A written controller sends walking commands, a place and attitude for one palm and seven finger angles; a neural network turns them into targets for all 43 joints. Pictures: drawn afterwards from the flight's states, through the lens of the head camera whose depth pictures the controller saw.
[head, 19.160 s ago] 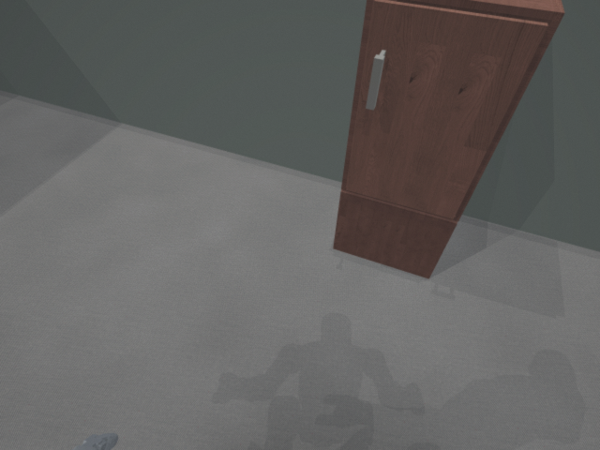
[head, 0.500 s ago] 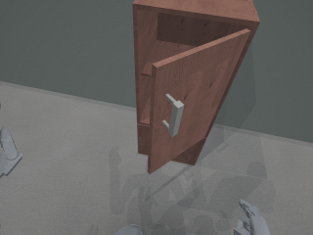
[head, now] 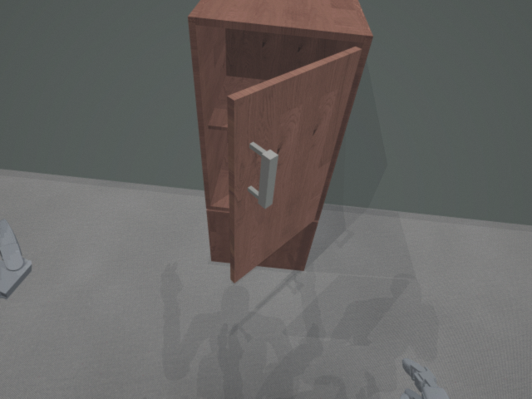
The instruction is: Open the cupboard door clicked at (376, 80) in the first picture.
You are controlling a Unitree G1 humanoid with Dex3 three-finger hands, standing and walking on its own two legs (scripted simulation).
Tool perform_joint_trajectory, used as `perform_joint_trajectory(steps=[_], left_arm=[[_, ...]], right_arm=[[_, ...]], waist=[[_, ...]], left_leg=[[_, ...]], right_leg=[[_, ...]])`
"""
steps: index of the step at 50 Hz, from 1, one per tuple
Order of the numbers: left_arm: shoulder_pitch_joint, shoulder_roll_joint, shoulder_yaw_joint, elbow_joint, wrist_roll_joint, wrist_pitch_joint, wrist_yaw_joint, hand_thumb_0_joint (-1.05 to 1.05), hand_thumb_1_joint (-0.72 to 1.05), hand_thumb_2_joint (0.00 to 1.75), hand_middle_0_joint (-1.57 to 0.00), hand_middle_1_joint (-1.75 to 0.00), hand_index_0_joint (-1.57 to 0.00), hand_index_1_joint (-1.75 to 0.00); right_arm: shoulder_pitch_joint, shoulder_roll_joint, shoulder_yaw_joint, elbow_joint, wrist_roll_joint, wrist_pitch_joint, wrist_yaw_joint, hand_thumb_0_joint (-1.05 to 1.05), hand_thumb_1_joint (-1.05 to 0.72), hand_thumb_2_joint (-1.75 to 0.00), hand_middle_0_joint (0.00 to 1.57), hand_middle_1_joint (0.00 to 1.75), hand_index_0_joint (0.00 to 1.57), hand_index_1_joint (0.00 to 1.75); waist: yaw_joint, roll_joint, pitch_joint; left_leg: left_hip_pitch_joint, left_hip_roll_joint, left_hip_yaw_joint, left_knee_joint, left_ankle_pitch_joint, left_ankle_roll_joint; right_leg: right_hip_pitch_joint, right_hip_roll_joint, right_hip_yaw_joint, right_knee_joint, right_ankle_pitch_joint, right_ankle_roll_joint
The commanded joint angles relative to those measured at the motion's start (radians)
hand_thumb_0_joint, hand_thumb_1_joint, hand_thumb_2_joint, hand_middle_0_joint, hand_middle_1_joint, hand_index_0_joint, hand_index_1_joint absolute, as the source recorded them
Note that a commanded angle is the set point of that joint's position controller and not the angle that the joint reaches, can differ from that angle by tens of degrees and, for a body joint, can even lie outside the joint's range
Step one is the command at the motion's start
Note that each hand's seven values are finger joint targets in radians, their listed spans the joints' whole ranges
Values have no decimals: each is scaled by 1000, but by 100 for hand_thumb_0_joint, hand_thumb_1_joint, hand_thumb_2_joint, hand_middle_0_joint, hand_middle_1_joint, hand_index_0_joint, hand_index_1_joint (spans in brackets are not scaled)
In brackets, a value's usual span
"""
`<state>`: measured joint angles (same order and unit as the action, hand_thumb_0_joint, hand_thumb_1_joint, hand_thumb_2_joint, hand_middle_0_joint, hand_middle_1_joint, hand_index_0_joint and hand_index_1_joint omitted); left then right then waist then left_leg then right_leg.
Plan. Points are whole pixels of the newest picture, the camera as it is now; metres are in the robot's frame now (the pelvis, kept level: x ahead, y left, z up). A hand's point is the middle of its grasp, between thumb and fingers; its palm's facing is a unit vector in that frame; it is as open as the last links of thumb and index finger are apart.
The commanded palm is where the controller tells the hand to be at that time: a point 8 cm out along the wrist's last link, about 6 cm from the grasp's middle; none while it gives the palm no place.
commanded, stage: stop stepping back and stand still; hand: left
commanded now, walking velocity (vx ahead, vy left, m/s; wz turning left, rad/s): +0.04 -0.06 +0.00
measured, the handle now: (260, 175) +0.52 +0.04 +0.04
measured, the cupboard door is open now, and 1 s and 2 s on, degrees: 49 49 49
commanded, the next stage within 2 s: let the arm hang, fingers relaxed in 0.36 s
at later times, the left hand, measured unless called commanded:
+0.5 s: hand (28, 287) +0.20 +0.28 +0.15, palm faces +0.41 -0.81 -0.42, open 7.4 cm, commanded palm none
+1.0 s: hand out of the picture -0.08 +0.22 -0.16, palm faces +0.10 -0.97 -0.23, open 7.2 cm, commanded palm none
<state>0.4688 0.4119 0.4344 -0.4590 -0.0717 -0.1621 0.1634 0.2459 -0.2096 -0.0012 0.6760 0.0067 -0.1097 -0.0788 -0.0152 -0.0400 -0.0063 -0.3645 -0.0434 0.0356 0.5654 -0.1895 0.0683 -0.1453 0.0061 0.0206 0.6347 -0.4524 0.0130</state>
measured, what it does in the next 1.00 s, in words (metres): steps on the spot: left foot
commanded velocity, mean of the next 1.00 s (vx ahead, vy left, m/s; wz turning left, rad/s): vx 0.04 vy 0.01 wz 0.00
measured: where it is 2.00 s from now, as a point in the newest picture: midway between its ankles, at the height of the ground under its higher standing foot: outside the picture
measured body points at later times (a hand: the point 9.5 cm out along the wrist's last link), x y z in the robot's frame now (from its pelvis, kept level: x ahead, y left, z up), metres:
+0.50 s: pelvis -0.02 +0.02 +0.00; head -0.02 +0.02 +0.45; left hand +0.17 +0.32 +0.17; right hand +0.13 -0.24 -0.09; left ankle +0.00 +0.13 -0.73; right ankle -0.04 -0.09 -0.72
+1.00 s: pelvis -0.03 +0.03 +0.01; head -0.01 +0.04 +0.46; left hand -0.09 +0.27 -0.14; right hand +0.00 -0.21 -0.14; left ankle +0.00 +0.13 -0.73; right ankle -0.04 -0.09 -0.73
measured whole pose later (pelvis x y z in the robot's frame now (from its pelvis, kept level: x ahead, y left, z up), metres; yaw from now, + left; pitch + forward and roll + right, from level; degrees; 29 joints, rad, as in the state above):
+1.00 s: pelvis -0.03 +0.03 +0.01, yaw +4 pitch -1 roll -1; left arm 0.33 0.19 0.02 1.15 0.01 0.02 0.02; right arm 0.24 -0.19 0.00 1.10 -0.02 0.02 -0.03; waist 0.01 0.01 0.06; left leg -0.23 -0.03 0.00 0.43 -0.18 0.03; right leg -0.13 0.00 -0.02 0.41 -0.26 0.00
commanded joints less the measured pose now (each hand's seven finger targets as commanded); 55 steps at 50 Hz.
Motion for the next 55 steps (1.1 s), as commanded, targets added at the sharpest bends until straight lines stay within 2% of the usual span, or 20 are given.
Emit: perform_joint_trajectory(steps=[1,5,6,7,8,9,12,18,22,23,24,26,28,30,31,32,34,39,44,55], left_arm=[[21,186,111,-292,18,-78,19,0,90,90,-20,-30,-20,-30],[172,156,104,-265,26,-58,17,0,90,90,-20,-30,-20,-30],[178,164,112,-245,30,-55,16,0,90,90,-20,-30,-20,-30],[180,199,138,-235,34,-55,15,0,90,90,-20,-30,-20,-30],[140,206,132,-230,31,-63,11,0,90,90,-20,-30,-20,-30],[50,221,141,-250,27,-66,14,0,90,90,-20,-30,-20,-30],[-30,186,108,-141,33,-84,13,0,90,90,-20,-30,-20,-30],[-86,161,62,-144,47,-103,26,0,90,90,-20,-30,-20,-30],[-20,178,94,-231,32,-107,19,0,90,90,-20,-30,-20,-30],[-17,-75,-320,569,138,83,-131,0,90,90,-20,-30,-20,-30],[-9,-119,-311,597,113,155,-150,0,90,90,-20,-30,-20,-30],[-84,-157,-347,662,105,175,-153,0,90,90,-20,-30,-20,-30],[-127,-134,-358,778,103,166,-157,0,90,90,-20,-30,-20,-30],[-122,-84,-357,937,105,155,-154,0,90,90,-20,-30,-20,-30],[-135,-41,-355,1006,107,148,-150,0,90,90,-20,-30,-20,-30],[-173,-24,-368,1060,101,149,-150,0,90,90,-20,-30,-20,-30],[-227,-44,-385,1184,92,148,-145,0,90,90,-20,-30,-20,-30],[-179,-119,-386,1391,84,155,-136,0,90,90,-20,-30,-20,-30],[-161,-140,-405,1508,83,159,-139,0,90,90,-20,-30,-20,-30],[-103,-156,-417,1612,82,166,-134,0,90,90,-20,-30,-20,-30]], right_arm=[[-127,-103,-32,-185,-21,-94,4,0,-90,-90,20,30,20,30],[-133,-116,-37,-208,-21,-62,13,0,-90,-90,20,30,20,30],[-123,-110,-38,-208,-22,-50,11,0,-90,-90,20,30,20,30],[-117,-105,-43,-209,-25,-37,9,0,-90,-90,20,30,20,30],[-112,-96,-45,-202,-31,-21,9,0,-90,-90,20,30,20,30],[-112,-118,-57,-195,-25,-17,7,0,-90,-90,20,30,20,30],[-77,-122,-50,-166,-17,-30,6,0,-90,-90,20,30,20,30],[-121,-104,-36,-166,-21,-77,-18,0,-90,-90,20,30,20,30],[-113,-142,-59,-191,-11,-78,-8,0,-90,-90,20,30,20,30],[-85,-285,-86,55,-26,-65,85,0,-90,-90,20,30,20,30],[-33,-208,-77,37,-16,3,82,0,-90,-90,20,30,20,30],[-48,-192,-52,24,-43,36,70,0,-90,-90,20,30,20,30],[-63,-194,-45,28,-59,48,64,0,-90,-90,20,30,20,30],[-107,-178,-39,58,-43,63,64,0,-90,-90,20,30,20,30],[-99,-144,-36,75,-32,67,65,0,-90,-90,20,30,20,30],[-64,-118,-29,98,-23,76,72,0,-90,-90,20,30,20,30],[-85,-95,-26,158,-36,101,63,0,-90,-90,20,30,20,30],[-45,-59,-18,283,-34,108,48,0,-90,-90,20,30,20,30],[2,-67,-21,351,-29,112,39,0,-90,-90,20,30,20,30],[74,-57,-9,428,-28,113,40,0,-90,-90,20,30,20,30]], waist=[[15,223,-74],[18,298,-58],[16,241,-55],[14,115,-56],[8,-72,-56],[11,-160,-26],[-22,-19,26],[20,-60,23],[28,134,-54],[-25,190,-14],[7,230,-52],[8,158,-55],[34,-16,-104],[63,-68,-143],[43,-113,-137],[7,-51,-100],[2,-111,-68],[9,209,-41],[6,91,13],[16,41,87]], left_leg=[[66,277,-400,-484,-385,2],[-154,167,-156,-425,-442,-56],[-171,130,-115,-340,-412,-66],[-147,81,-62,-158,-334,-74],[-119,47,-27,142,-225,-79],[-177,34,-40,369,-206,-83],[-211,86,-70,469,-124,-80],[56,65,43,1,-89,-40],[267,182,-117,-124,238,-7],[111,199,-154,-2,498,16],[106,219,-176,-68,643,51],[44,302,-311,-153,561,117],[119,286,-307,-113,570,119],[102,186,-182,-47,436,39],[75,106,-109,-13,275,-15],[88,76,-84,-41,111,-45],[144,59,-59,-34,88,-58],[187,118,-120,-144,140,-35],[185,137,-144,-202,55,-29],[137,133,-157,-273,-83,-26]], right_leg=[[-84,30,-2,142,-37,-26],[172,63,-129,-145,6,-45],[185,41,-109,-228,14,-53],[127,-35,-17,-330,-1,-80],[0,-204,225,-441,-118,-152],[-120,-341,437,-519,-285,-216],[-162,-285,295,-466,-152,-176],[-94,-214,135,-361,135,-127],[-113,-57,15,-162,324,-11],[-195,-96,-92,51,506,-2],[-163,-48,-78,102,235,-5],[-214,-13,-39,219,-85,-3],[-182,-25,-15,128,-37,-10],[-9,-43,3,-117,289,-14],[33,-120,100,-178,476,-39],[-16,-197,137,-209,496,-75],[-61,-179,136,-227,565,-87],[-35,-94,52,-257,342,-54],[-46,-86,28,-297,265,-52],[-64,-91,19,-296,178,-47]])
